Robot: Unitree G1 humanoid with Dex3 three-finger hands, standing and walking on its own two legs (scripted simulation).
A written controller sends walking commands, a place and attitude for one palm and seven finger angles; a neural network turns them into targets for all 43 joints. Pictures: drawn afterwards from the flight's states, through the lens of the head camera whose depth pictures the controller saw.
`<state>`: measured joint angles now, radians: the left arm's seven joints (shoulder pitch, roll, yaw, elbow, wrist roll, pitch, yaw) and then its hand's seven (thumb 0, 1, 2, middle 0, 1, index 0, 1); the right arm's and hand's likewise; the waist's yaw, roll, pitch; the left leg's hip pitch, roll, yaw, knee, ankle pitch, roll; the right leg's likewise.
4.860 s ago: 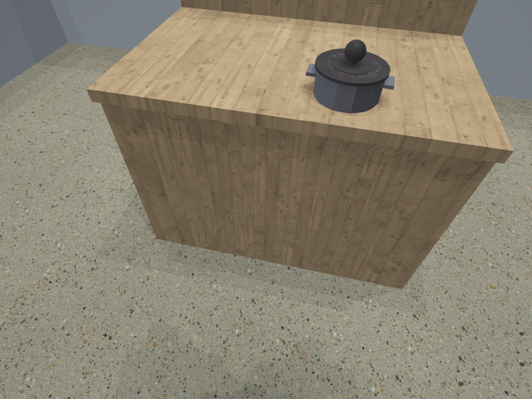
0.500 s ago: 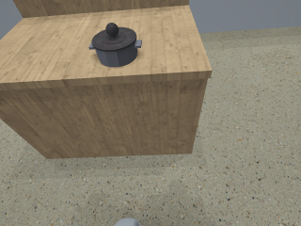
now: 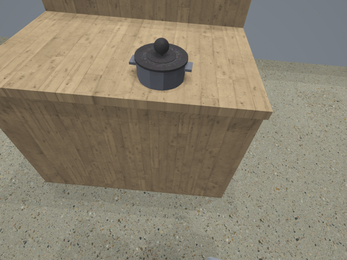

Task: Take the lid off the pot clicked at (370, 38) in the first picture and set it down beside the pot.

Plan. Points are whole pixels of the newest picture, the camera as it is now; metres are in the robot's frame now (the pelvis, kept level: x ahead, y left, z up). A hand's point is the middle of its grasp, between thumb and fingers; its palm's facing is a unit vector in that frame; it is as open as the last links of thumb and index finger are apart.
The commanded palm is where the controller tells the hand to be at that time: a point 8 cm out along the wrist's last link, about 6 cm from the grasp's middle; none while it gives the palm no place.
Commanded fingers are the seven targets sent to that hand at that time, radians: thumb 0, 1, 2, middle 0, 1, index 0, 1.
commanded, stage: take the last steps up to it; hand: left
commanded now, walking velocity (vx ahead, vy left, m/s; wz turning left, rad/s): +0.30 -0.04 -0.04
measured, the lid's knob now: (161, 46) +0.75 +0.11 +0.12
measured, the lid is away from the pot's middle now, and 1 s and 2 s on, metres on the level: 0.00 0.00 0.00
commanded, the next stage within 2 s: come to a stop and stand still in 0.46 s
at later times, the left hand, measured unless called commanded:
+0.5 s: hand (137, 214) +0.27 +0.12 -0.16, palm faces +0.03 -0.97 -0.23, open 7.2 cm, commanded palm none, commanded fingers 0.00 0.90 0.90 -0.20 -0.30 -0.20 -0.30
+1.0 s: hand (128, 220) +0.26 +0.15 -0.18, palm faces +0.05 -0.96 -0.26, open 7.4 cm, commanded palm none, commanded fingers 0.00 0.90 0.90 -0.20 -0.30 -0.20 -0.30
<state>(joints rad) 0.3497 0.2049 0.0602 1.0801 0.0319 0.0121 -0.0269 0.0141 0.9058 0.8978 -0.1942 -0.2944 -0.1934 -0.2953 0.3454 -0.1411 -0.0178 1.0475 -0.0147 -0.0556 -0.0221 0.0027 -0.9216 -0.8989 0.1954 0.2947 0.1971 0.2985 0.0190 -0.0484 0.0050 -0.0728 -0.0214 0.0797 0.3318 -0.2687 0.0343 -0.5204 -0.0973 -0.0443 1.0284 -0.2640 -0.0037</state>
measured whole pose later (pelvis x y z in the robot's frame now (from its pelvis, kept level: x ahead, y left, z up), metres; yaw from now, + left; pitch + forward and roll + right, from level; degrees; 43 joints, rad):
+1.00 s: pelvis +0.24 -0.05 -0.01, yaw -2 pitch +0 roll +1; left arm 0.25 0.19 0.06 1.00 0.01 0.05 0.03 0.01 0.90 0.90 -0.20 -0.29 -0.20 -0.30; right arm 0.07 -0.15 -0.03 0.98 -0.02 0.04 -0.04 0.00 -0.90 -0.90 0.20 0.30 0.20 0.30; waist 0.03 0.00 0.10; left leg -0.36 0.05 0.08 0.49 -0.13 0.00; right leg -0.37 -0.03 0.01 0.92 -0.52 0.02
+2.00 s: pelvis +0.21 -0.08 -0.01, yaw -2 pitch +0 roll +0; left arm 0.29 0.17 0.00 1.05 0.02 0.00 0.03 0.01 0.90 0.90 -0.20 -0.29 -0.20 -0.30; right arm 0.27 -0.15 0.00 1.08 -0.01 -0.02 -0.03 0.01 -0.92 -0.90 0.19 0.29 0.20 0.30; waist 0.00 -0.02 0.02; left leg -0.24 -0.01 0.01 0.48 -0.25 0.01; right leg -0.22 0.02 -0.01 0.49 -0.28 -0.02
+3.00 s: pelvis +0.25 -0.08 +0.00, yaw -1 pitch +0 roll +0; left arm 0.28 0.16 0.01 1.09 0.01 -0.01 0.03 0.01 0.90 0.90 -0.20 -0.29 -0.20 -0.30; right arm 0.27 -0.14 0.00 1.14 0.00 -0.02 -0.05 0.01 -0.91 -0.90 0.19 0.29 0.20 0.30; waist 0.01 -0.01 0.03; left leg -0.15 -0.01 0.00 0.44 -0.29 0.01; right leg -0.13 0.02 -0.01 0.44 -0.32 -0.03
